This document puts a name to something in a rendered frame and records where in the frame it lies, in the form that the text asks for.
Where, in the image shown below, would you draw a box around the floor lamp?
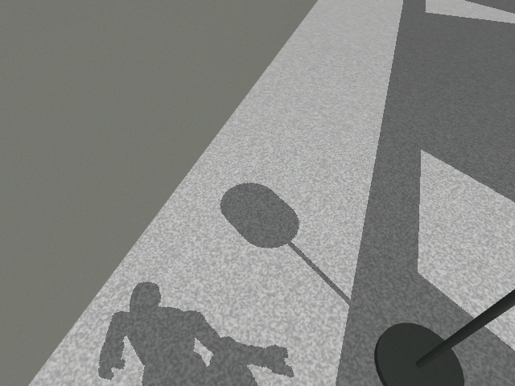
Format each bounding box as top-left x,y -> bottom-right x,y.
374,289 -> 515,386

